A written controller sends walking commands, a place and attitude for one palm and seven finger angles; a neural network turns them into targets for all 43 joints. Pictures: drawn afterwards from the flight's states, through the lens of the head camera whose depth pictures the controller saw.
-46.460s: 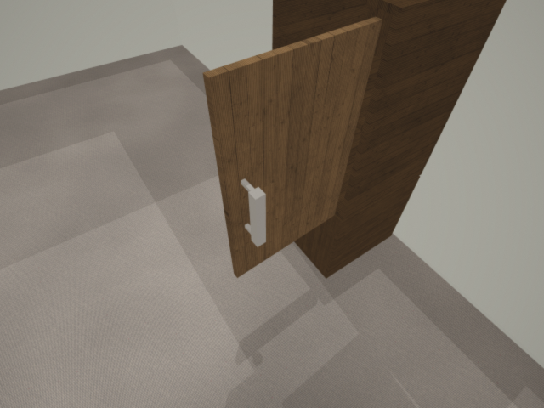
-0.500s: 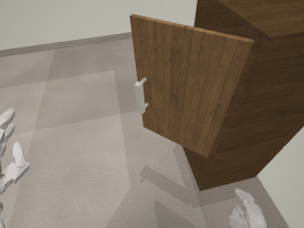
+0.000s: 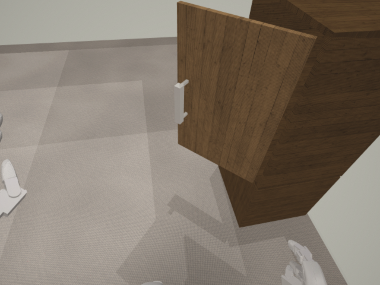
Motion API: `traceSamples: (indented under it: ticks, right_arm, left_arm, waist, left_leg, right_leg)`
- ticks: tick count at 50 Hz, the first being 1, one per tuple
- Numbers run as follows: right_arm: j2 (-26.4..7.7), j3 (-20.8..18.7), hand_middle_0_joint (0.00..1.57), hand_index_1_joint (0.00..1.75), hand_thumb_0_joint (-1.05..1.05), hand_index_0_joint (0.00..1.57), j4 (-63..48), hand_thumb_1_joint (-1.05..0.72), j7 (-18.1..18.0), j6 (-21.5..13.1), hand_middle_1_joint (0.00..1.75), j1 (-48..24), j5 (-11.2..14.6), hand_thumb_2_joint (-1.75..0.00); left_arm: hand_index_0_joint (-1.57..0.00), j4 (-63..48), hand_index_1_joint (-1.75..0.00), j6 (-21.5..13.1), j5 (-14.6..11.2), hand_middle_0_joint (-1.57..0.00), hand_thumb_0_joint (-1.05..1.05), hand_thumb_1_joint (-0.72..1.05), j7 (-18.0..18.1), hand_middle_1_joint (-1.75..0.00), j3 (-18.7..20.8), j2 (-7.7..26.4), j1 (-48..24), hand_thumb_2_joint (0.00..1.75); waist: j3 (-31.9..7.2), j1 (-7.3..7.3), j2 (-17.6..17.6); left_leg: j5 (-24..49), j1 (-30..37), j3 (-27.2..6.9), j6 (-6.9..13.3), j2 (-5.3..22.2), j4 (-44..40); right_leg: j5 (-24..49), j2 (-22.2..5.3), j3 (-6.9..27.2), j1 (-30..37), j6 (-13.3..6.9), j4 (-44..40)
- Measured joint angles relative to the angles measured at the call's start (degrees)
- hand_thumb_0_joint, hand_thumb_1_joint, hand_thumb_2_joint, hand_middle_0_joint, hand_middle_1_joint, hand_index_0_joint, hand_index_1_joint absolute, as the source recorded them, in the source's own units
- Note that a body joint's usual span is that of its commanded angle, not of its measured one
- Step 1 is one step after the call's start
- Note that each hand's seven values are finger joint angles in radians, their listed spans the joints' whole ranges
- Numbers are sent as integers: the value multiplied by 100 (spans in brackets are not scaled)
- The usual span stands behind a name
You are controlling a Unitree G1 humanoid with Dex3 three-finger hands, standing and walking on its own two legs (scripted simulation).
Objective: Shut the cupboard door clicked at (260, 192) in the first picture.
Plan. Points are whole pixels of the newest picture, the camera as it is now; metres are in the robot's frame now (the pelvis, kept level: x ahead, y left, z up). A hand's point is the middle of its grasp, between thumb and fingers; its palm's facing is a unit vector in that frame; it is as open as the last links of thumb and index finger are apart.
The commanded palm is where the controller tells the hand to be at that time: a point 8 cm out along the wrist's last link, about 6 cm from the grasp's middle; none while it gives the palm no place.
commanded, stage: step back with the hand held close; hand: left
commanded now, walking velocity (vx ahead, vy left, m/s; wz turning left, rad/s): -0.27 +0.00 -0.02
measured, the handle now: (182, 102) +0.72 +0.08 -0.05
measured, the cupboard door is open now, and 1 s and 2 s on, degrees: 45 45 45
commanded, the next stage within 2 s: stop stepping back and stand still in 0.56 s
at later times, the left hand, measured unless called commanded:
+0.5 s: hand out of the picture +0.07 +0.27 +0.20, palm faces +0.55 -0.67 -0.50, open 7.4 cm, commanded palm +0.00 +0.30 +0.20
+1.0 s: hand out of the picture -0.05 +0.23 +0.20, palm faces +0.41 -0.81 -0.43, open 7.4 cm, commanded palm -0.10 +0.28 +0.20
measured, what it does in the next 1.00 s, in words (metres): walks backwards: right foot, then left foot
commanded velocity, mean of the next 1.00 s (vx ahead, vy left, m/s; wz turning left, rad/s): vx -0.13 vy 0.00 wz -0.07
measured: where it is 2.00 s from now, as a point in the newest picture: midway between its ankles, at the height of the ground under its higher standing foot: outside the picture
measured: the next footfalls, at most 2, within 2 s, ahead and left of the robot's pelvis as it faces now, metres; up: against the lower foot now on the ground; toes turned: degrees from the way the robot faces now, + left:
right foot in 0.46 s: -0.07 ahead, -0.13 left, +0.00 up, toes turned +9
left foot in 0.66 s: -0.06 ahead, +0.13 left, +0.00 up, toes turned +7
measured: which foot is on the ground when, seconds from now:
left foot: down 0.00-0.48, up 0.50-0.64, down 0.66-0.92, up 0.94-1.00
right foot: down 0.00-0.30, up 0.32-0.44, down 0.46-0.66, up 0.68-0.88, down 0.90-1.00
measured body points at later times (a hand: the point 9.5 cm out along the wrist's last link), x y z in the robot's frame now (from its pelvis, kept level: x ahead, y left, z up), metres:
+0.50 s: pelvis -0.10 -0.02 -0.01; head -0.10 +0.00 +0.44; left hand +0.03 +0.30 +0.22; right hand +0.08 -0.24 -0.10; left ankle +0.07 +0.12 -0.71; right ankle -0.11 -0.14 -0.72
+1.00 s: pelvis -0.25 -0.02 +0.01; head -0.26 +0.01 +0.46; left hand -0.08 +0.27 +0.23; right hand -0.10 -0.25 -0.06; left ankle -0.17 +0.11 -0.67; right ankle -0.25 -0.11 -0.72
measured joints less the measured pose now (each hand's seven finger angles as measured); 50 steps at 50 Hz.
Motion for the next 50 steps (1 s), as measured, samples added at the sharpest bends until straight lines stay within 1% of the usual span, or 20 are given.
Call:
traceSamples:
  ticks: [7, 12, 15, 17, 19, 21, 23, 25, 29, 30, 32, 33, 35, 36, 39, 42, 44, 45, 47, 50]
  right_arm:
    - [-17, -48, 20, 30, 2, 20, 108, -90, 86, -134, 30, 49, -45, -90]
    - [-94, -111, 20, 30, 2, 20, 211, -90, 134, -66, 30, -39, -44, -90]
    - [-103, -116, 20, 30, 2, 20, 184, -90, 83, -44, 30, -70, -22, -90]
    - [-56, -139, 20, 30, 2, 20, 127, -90, 39, -86, 30, -41, -27, -90]
    - [58, -185, 20, 30, 2, 20, 160, -90, 21, -154, 30, 48, -58, -90]
    - [189, -187, 20, 30, 2, 20, 245, -90, 64, -222, 30, 147, -37, -90]
    - [279, -168, 20, 30, 2, 20, 293, -90, 123, -252, 30, 177, -4, -90]
    - [231, -197, 20, 30, 2, 20, 447, -90, 158, -211, 30, -12, -8, -90]
    - [146, -169, 20, 30, 2, 20, 756, -90, 158, -101, 30, -158, -66, -90]
    - [162, -124, 20, 30, 2, 20, 738, -90, 125, -83, 30, -188, -72, -90]
    - [152, -20, 20, 30, 2, 20, 588, -90, 45, -93, 30, -281, -69, -90]
    - [86, 1, 20, 30, 2, 20, 463, -90, 13, -134, 30, -349, -61, -90]
    - [104, -86, 20, 30, 2, 20, 376, -90, -14, -247, 30, -652, -78, -90]
    - [176, -107, 20, 30, 2, 20, 372, -90, 20, -284, 30, -829, -67, -90]
    - [385, -30, 20, 30, 1, 20, 149, -90, 207, -364, 30, -1023, -70, -90]
    - [509, 103, 20, 30, 1, 20, -146, -90, 344, -400, 30, -767, -24, -90]
    - [541, 162, 20, 30, 1, 20, -253, -90, 360, -362, 30, -487, -23, -90]
    - [546, 180, 20, 30, 1, 20, -289, -90, 353, -317, 30, -346, -29, -90]
    - [427, 151, 20, 30, 1, 20, -168, -89, 312, -191, 30, -204, -57, -90]
    - [211, 85, 20, 30, 1, 20, 343, -90, 239, -10, 30, 57, -121, -90]
  left_arm:
    - [-21, -246, -30, -257, -42, -22, 2, 89, 96, -30, 217, 142, -15, 89]
    - [-21, -239, -30, -245, -143, -22, 1, 89, 182, -30, 131, 188, 60, 89]
    - [-21, -203, -30, -212, -141, -22, 1, 89, 212, -30, 89, 227, 33, 89]
    - [-21, -204, -30, -162, -117, -22, 1, 89, 189, -30, 113, 316, -39, 89]
    - [-22, -309, -30, -112, -136, -22, 1, 89, 125, -30, 172, 497, -116, 89]
    - [-22, -491, -30, -187, -185, -22, 2, 89, 99, -30, 337, 701, -44, 89]
    - [-22, -614, -30, -293, -251, -22, 2, 89, 121, -30, 575, 830, 197, 89]
    - [-22, -549, -30, -352, -256, -22, 1, 89, 131, -30, 556, 604, 336, 89]
    - [-22, -354, -30, -161, -135, -22, 1, 89, 189, -30, 118, 198, 477, 89]
    - [-22, -341, -30, -113, -119, -22, 1, 89, 198, -30, 72, 141, 466, 89]
    - [-21, -304, -30, -54, -132, -22, 1, 89, 202, -30, 4, 76, 278, 89]
    - [-21, -291, -30, -34, -146, -22, 1, 89, 194, -30, -47, 62, 85, 89]
    - [-21, -153, -30, -30, -149, -21, 1, 89, 172, -30, -132, 150, -530, 89]
    - [-21, -46, -30, -51, -162, -21, 1, 89, 156, -30, -137, 186, -786, 89]
    - [-21, 38, -30, 32, -266, -21, 1, 89, 82, -30, -8, 199, -714, 89]
    - [-21, -293, -30, 219, -329, -21, 2, 89, 25, -30, 12, 178, -119, 89]
    - [-21, -536, -30, 282, -317, -21, 2, 89, 3, -30, -15, 249, 216, 89]
    - [-21, -649, -30, 308, -304, -21, 2, 89, 5, -30, -7, 327, 332, 89]
    - [-21, -753, -30, 325, -277, -22, 2, 89, 6, -30, -81, 329, 340, 89]
    - [-22, -654, -30, 218, -256, -22, 2, 89, 36, -30, -100, 378, 309, 89]
  waist:
    - [29, -45, -60]
    - [35, -87, -64]
    - [99, -160, -6]
    - [184, -285, 115]
    - [190, -399, 212]
    - [51, -420, 156]
    - [-182, -350, -12]
    - [-130, -209, 105]
    - [-226, 280, -88]
    - [-263, 375, -208]
    - [-288, 433, -333]
    - [-270, 414, -233]
    - [-49, 328, -229]
    - [118, 359, -304]
    - [239, 237, -255]
    - [93, 66, -170]
    - [-79, -39, -232]
    - [-186, -80, -341]
    - [-222, -60, -332]
    - [-285, -3, -409]
  left_leg:
    - [-460, -302, 4, -29, 13, 242]
    - [-534, -443, 19, -71, -78, 122]
    - [-341, -549, 3, 16, -32, 4]
    - [76, -635, -38, 91, 113, -110]
    - [783, -730, -83, 63, 294, -293]
    - [1205, -883, 24, -9, 434, -383]
    - [1177, -1144, 258, -100, 461, -288]
    - [437, -1265, 233, -249, 482, 50]
    - [-688, -935, 138, -436, 24, 1296]
    - [-688, -695, 187, -438, -39, 1164]
    - [-144, -76, 233, -455, -67, 221]
    - [604, 225, 211, -421, 58, -348]
    - [650, 221, 192, -245, 42, -648]
    - [662, 199, 266, -177, 33, -640]
    - [849, 158, 421, -132, 273, -751]
    - [977, 124, 520, -174, 531, -868]
    - [733, 1, 559, -227, 564, -811]
    - [441, -133, 595, -262, 506, -694]
    - [-408, -499, 436, -327, 444, 3]
    - [-452, -824, 240, -334, 180, 1505]
  right_leg:
    - [133, 6, -5, -241, -91, 95]
    - [361, -39, 77, -376, -88, -105]
    - [-197, 35, 91, -522, -81, -11]
    - [-616, 237, 115, -614, -57, 595]
    - [-919, 460, 52, -450, -54, 1268]
    - [-1196, 556, -15, -14, -113, 1311]
    - [-1496, 472, 5, 494, -275, 797]
    - [-1486, 496, 6, 480, -304, 740]
    - [-960, 204, 386, 645, -132, 220]
    - [-828, 124, 510, 645, -100, 75]
    - [-606, 47, 624, 551, -33, -83]
    - [-526, 115, 574, 430, -6, -25]
    - [-963, 135, 594, 51, -7, 620]
    - [-1293, 169, 671, -106, -23, 1029]
    - [-1582, 303, 365, -294, -25, 1644]
    - [-1491, 299, -81, 115, -48, 1207]
    - [-1480, 252, -292, 614, -143, 581]
    - [-1627, 204, -288, 873, -252, 176]
    - [-1155, 237, -275, 802, -490, -28]
    - [-671, 163, -209, 859, -556, -281]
